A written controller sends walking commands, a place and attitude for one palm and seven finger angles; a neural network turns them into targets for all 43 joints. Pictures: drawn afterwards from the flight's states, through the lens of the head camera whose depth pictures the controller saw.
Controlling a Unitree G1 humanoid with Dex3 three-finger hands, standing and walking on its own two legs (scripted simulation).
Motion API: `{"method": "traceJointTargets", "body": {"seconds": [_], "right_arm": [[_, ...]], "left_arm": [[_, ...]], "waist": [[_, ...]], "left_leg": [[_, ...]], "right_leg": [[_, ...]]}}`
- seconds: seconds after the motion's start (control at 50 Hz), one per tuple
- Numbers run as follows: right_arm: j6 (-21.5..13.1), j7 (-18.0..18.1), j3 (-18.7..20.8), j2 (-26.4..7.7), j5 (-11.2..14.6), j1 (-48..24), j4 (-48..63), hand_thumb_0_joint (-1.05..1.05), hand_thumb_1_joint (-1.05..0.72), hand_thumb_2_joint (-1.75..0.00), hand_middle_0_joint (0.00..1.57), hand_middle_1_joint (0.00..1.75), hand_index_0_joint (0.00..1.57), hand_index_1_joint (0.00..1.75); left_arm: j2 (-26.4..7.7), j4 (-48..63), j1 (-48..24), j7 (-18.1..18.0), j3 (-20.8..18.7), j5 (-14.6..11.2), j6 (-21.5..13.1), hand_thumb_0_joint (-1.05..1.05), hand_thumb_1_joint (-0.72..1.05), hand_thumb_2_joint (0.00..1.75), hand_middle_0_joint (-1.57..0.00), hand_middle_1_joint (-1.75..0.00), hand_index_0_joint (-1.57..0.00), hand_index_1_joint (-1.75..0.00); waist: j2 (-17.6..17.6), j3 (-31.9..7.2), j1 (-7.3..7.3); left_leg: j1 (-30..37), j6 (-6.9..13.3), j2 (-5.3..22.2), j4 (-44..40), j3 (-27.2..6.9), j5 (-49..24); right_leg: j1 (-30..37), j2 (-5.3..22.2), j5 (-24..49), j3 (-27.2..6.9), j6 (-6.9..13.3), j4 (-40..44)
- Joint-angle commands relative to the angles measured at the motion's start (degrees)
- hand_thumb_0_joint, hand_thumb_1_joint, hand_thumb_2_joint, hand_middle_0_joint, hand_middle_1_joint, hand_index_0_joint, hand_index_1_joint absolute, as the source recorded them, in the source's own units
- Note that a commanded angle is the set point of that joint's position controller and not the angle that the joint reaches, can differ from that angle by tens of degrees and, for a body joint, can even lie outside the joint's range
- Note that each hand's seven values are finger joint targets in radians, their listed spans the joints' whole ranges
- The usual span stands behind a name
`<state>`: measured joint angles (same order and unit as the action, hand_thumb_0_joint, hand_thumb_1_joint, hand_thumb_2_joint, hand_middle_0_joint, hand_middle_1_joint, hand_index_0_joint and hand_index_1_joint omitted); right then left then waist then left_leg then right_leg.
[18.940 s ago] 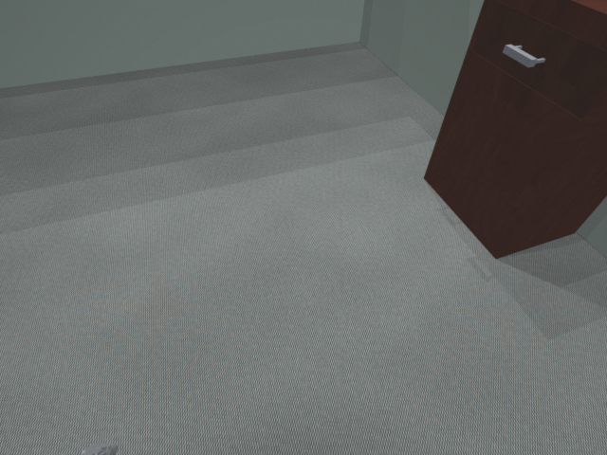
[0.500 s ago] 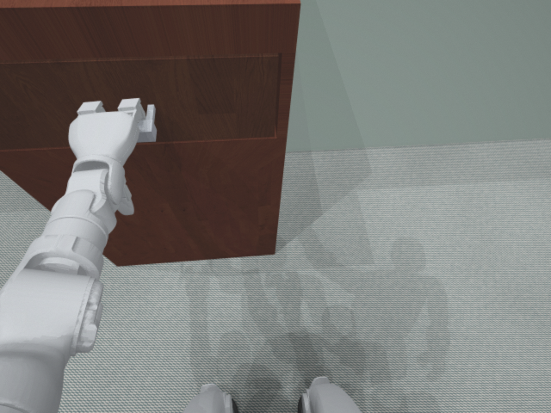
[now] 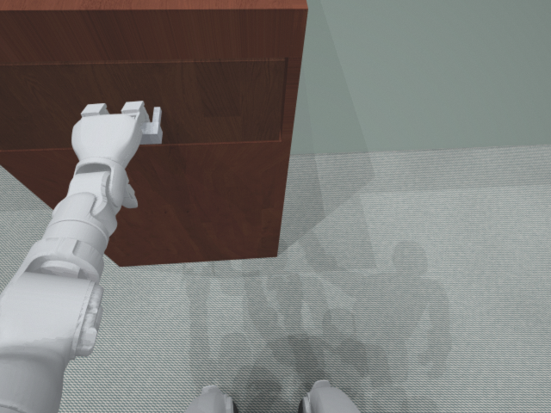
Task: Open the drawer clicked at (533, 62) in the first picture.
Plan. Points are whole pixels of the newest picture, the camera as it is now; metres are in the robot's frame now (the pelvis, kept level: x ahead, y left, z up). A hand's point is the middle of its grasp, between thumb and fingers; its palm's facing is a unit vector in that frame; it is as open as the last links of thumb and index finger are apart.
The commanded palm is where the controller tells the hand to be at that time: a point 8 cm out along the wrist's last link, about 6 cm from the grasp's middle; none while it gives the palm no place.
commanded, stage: close the thumb around the handle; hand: left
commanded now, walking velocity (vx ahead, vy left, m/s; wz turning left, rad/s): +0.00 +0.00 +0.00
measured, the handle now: (123, 124) +0.56 +0.21 +0.03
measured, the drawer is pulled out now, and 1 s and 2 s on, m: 0.00 0.01 0.14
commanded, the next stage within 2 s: pull the drawer open in 0.50 s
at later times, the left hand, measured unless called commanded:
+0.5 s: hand (123, 159) +0.50 +0.21 +0.02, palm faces -0.07 -0.02 -1.00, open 5.9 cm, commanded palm +0.49 +0.21 +0.07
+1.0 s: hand (122, 167) +0.49 +0.21 +0.01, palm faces -0.05 -0.05 -1.00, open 5.9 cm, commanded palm +0.44 +0.20 +0.07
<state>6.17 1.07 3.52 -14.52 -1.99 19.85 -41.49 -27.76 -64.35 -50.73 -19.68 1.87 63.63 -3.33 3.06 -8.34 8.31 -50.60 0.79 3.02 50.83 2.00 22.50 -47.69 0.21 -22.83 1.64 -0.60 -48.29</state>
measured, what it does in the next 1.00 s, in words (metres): stands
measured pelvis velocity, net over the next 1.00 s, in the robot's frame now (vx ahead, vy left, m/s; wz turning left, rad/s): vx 0.02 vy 0.01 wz -0.03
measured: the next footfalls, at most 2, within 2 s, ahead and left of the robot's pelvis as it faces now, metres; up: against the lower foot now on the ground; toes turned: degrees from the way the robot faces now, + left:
none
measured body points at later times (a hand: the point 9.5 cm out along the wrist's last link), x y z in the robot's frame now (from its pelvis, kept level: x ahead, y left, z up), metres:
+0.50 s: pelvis +0.00 +0.00 +0.00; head +0.12 +0.00 +0.43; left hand +0.50 +0.20 +0.07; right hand -0.01 -0.27 -0.13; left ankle +0.00 +0.11 -0.69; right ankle -0.01 -0.13 -0.69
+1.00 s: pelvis +0.02 +0.01 +0.01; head +0.12 +0.00 +0.45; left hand +0.49 +0.21 +0.07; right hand +0.01 -0.27 -0.12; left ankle +0.00 +0.11 -0.69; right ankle -0.01 -0.13 -0.69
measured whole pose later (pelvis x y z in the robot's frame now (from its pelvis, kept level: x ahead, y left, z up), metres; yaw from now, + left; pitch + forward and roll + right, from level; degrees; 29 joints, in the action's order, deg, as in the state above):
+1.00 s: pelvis +0.02 +0.01 +0.01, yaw -2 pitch +21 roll -1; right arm 8.0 0.5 4.0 -14.2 -1.4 20.5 -40.8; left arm -26.2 -54.7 -40.1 -19.8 0.1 62.4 -3.9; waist 3.1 -8.9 6.6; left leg -45.6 1.1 3.3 47.8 4.2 23.3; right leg -43.7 -0.2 -22.8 -0.6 -1.1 -45.4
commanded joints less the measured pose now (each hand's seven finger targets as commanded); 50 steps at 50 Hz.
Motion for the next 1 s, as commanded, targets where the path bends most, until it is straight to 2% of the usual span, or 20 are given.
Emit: {"method": "traceJointTargets", "body": {"seconds": [0.0, 0.1, 0.18, 0.22, 0.28, 0.34, 0.36, 0.38, 0.46, 0.48, 0.54, 0.58, 0.66, 0.7, 0.74, 0.76, 0.82, 0.92, 0.96, 0.98], "right_arm": [[-0.1, 0.6, 3.2, -9.6, -0.1, 9.8, 1.9, 0.0, -0.9, -0.9, 0.2, 0.3, 0.2, 0.3], [-0.3, 0.8, 3.2, -9.5, 0.0, 10.0, 1.9, 0.0, -0.9, -0.9, 0.2, 0.3, 0.2, 0.3], [-0.2, 0.8, 3.1, -9.7, -0.2, 10.2, 1.9, 0.0, -0.9, -0.9, 0.2, 0.3, 0.2, 0.3], [-0.3, 0.7, 3.1, -9.4, -0.2, 10.3, 2.1, 0.0, -0.9, -0.9, 0.2, 0.3, 0.2, 0.3], [0.0, 0.6, 3.2, -9.6, -0.2, 10.2, 2.0, 0.0, -0.9, -0.9, 0.2, 0.3, 0.2, 0.3], [0.0, 0.6, 3.0, -9.7, 0.0, 10.1, 1.9, 0.0, -0.9, -0.9, 0.2, 0.3, 0.2, 0.3], [0.0, 0.7, 3.0, -9.9, 0.0, 10.3, 1.8, 0.0, -0.9, -0.9, 0.2, 0.3, 0.2, 0.3], [0.0, 0.7, 3.0, -9.9, -0.1, 10.4, 1.9, 0.0, -0.9, -0.9, 0.2, 0.3, 0.2, 0.3], [0.0, 1.0, 3.0, -9.9, 0.0, 10.6, 2.0, 0.0, -0.9, -0.9, 0.2, 0.3, 0.2, 0.3], [-0.1, 0.9, 2.9, -9.8, 0.1, 10.5, 1.8, 0.0, -0.9, -0.9, 0.2, 0.3, 0.2, 0.3], [0.0, 1.1, 2.7, -10.1, 0.0, 10.6, 1.9, 0.0, -0.9, -0.9, 0.2, 0.3, 0.2, 0.3], [-0.1, 1.1, 2.8, -9.8, 0.0, 10.5, 2.1, 0.0, -0.9, -0.9, 0.2, 0.3, 0.2, 0.3], [0.1, 0.8, 2.8, -9.7, 0.1, 9.9, 3.0, 0.0, -0.9, -0.9, 0.2, 0.3, 0.2, 0.3], [0.2, 0.6, 3.1, -9.4, 0.2, 9.4, 3.3, 0.0, -0.9, -0.9, 0.2, 0.3, 0.2, 0.3], [0.2, 0.6, 3.2, -9.5, 0.2, 9.2, 3.3, 0.0, -0.9, -0.9, 0.2, 0.3, 0.2, 0.3], [0.2, 0.4, 3.2, -9.6, 0.2, 9.0, 3.5, 0.0, -0.9, -0.9, 0.2, 0.3, 0.2, 0.3], [0.6, 0.2, 3.4, -9.5, 0.4, 8.2, 3.8, 0.0, -0.9, -0.9, 0.2, 0.3, 0.2, 0.3], [1.0, -0.1, 3.7, -9.1, 0.5, 6.9, 4.4, 0.0, -0.9, -0.9, 0.2, 0.3, 0.2, 0.3], [1.2, -0.2, 4.0, -8.8, 0.4, 6.5, 4.8, 0.0, -0.9, -0.9, 0.2, 0.3, 0.2, 0.3], [1.2, -0.5, 4.1, -8.6, 0.5, 5.9, 5.1, 0.0, -0.9, -0.9, 0.2, 0.3, 0.2, 0.3]], "left_arm": [[-12.2, 9.2, -23.2, -1.4, -2.2, -0.5, 0.0, 0.0, 0.12, 0.56, -0.34, -1.27, -0.34, -1.27], [-11.7, 8.8, -24.3, -1.1, -1.4, -0.2, -0.2, 0.0, 0.4, 0.68, -0.36, -1.3, -0.36, -1.3], [-13.7, 9.5, -24.0, -0.9, -3.0, -0.6, -0.8, 0.0, 0.62, 0.78, -0.38, -1.32, -0.38, -1.32], [-12.4, 10.0, -23.7, -0.9, -2.1, -0.5, -1.0, 0.0, 0.73, 0.83, -0.39, -1.33, -0.39, -1.33], [-13.8, 9.1, -21.0, -0.9, -3.6, -0.7, -1.0, 0.0, 0.9, 0.9, -0.4, -1.35, -0.4, -1.35], [-13.0, 8.2, -23.3, -1.0, -2.6, -0.7, -0.7, 0.0, 0.9, 0.9, -0.4, -1.35, -0.4, -1.35], [-14.8, 8.9, -23.9, -1.2, -3.4, -0.4, -0.7, 0.0, 0.9, 0.9, -0.4, -1.35, -0.4, -1.35], [-14.3, 8.3, -23.1, -1.2, -3.2, -0.4, -0.4, 0.0, 0.9, 0.9, -0.4, -1.35, -0.4, -1.35], [-14.3, 8.6, -25.8, -1.1, -2.5, -0.5, -0.1, 0.0, 0.9, 0.9, -0.4, -1.35, -0.4, -1.35], [-13.6, 7.4, -25.2, -1.1, -2.1, -0.7, 0.2, 0.0, 0.9, 0.9, -0.4, -1.35, -0.4, -1.35], [-16.5, 8.4, -25.6, -0.8, -4.1, -0.8, -0.1, 0.0, 0.9, 0.9, -0.4, -1.35, -0.4, -1.35], [-14.4, 8.3, -24.9, -0.8, -2.8, -0.8, -0.2, 0.0, 0.9, 0.9, -0.4, -1.35, -0.4, -1.35], [-14.4, 9.7, -18.2, -0.2, -4.2, -1.5, -1.1, 0.0, 0.9, 0.9, -0.4, -1.35, -0.4, -1.35], [-11.9, 10.3, -16.0, -0.1, -2.9, -1.8, -1.3, 0.0, 0.9, 0.9, -0.4, -1.35, -0.4, -1.35], [-11.9, 10.7, -14.3, -0.2, -3.5, -1.9, -1.5, 0.0, 0.9, 0.9, -0.4, -1.35, -0.4, -1.35], [-12.6, 12.1, -13.5, -0.4, -4.1, -1.9, -1.7, 0.0, 0.9, 0.9, -0.4, -1.35, -0.4, -1.35], [-12.0, 12.7, -8.7, -0.8, -4.3, -1.7, -1.2, 0.0, 0.9, 0.9, -0.4, -1.35, -0.4, -1.35], [-10.7, 16.8, -3.2, -1.3, -4.5, -1.8, -0.7, 0.0, 0.9, 0.9, -0.4, -1.35, -0.4, -1.35], [-10.8, 20.4, -0.3, -1.7, -5.5, -1.8, -0.9, 0.0, 0.9, 0.9, -0.4, -1.35, -0.4, -1.35], [-8.8, 21.4, 2.4, -1.9, -4.4, -2.0, -0.5, 0.0, 0.9, 0.9, -0.4, -1.35, -0.4, -1.35]], "waist": [[1.1, -24.8, 1.23], [1.2, -23.1, 1.64], [1.6, -25.5, 1.11], [2.4, -25.5, 0.91], [0.6, -25.8, 0.38], [0.3, -22.7, 1.39], [1.0, -23.8, 1.21], [1.7, -24.8, 0.79], [1.3, -25.2, 1.92], [0.9, -23.8, 1.85], [0.7, -25.3, 1.35], [1.7, -24.7, 1.46], [2.0, -27.0, -1.16], [1.8, -25.3, -1.29], [-0.1, -25.7, -1.42], [1.4, -25.8, -2.15], [0.0, -24.6, -3.13], [-0.1, -24.7, -4.51], [0.3, -27.4, -5.49], [1.2, -26.4, -5.63]], "left_leg": [[21.8, 1.6, -3.1, -3.2, -1.4, -23.2], [21.1, 1.6, -3.1, -3.4, -1.6, -22.0], [21.1, 1.7, -3.1, -3.1, -1.4, -23.0], [21.1, 1.6, -3.2, -3.1, -1.3, -23.6], [20.3, 1.6, -3.2, -2.8, -1.2, -24.1], [18.9, 1.7, -3.2, -3.3, -1.1, -21.4], [19.2, 1.7, -3.1, -3.2, -1.1, -21.7], [19.6, 1.7, -3.3, -3.2, -1.1, -22.1], [19.7, 1.8, -3.2, -3.1, -1.3, -21.3], [19.1, 1.8, -3.3, -3.2, -1.2, -20.4], [18.9, 1.9, -3.3, -3.2, -1.3, -21.2], [19.8, 1.7, -3.2, -3.3, -1.2, -21.5], [21.1, 1.5, -3.2, -3.6, -1.0, -23.9], [21.4, 1.4, -3.0, -3.9, -0.7, -23.5], [21.4, 1.6, -2.9, -4.0, -0.8, -24.4], [21.4, 1.5, -2.9, -4.3, -0.5, -24.2], [21.1, 1.5, -2.9, -5.0, 0.0, -24.7], [22.9, 1.4, -2.8, -5.7, 0.4, -29.2], [25.3, 1.4, -2.5, -5.4, 0.2, -35.2], [26.4, 1.2, -2.4, -5.6, 0.2, -36.9]], "right_leg": [[8.8, -3.6, 20.2, 0.7, 2.1, 5.5], [7.7, -3.6, 18.9, 0.7, 2.2, 5.6], [9.0, -3.5, 20.3, 0.5, 2.1, 5.1], [9.3, -3.5, 21.0, 0.6, 2.2, 5.0], [10.4, -3.6, 22.2, 0.3, 2.1, 4.9], [8.9, -3.5, 19.7, 0.5, 2.1, 5.5], [9.2, -3.5, 20.0, 0.4, 2.0, 5.2], [9.4, -3.5, 20.2, 0.4, 2.1, 5.1], [8.9, -3.5, 19.4, 0.3, 2.0, 5.2], [8.5, -3.5, 18.6, 0.4, 2.0, 5.5], [10.0, -3.4, 19.8, 0.2, 2.0, 5.1], [9.0, -3.5, 19.5, 0.5, 2.0, 5.2], [11.5, -3.6, 21.4, 0.5, 2.3, 4.8], [11.0, -3.7, 20.7, 0.8, 2.3, 5.3], [12.2, -3.7, 21.9, 0.6, 2.2, 5.3], [12.6, -3.6, 22.0, 0.6, 2.2, 5.4], [14.2, -3.6, 23.1, 0.6, 2.3, 5.7], [16.9, -3.5, 27.2, 0.6, 2.4, 5.9], [18.6, -3.3, 30.8, 0.4, 2.3, 5.5], [18.2, -3.5, 31.2, 0.6, 2.3, 5.8]]}}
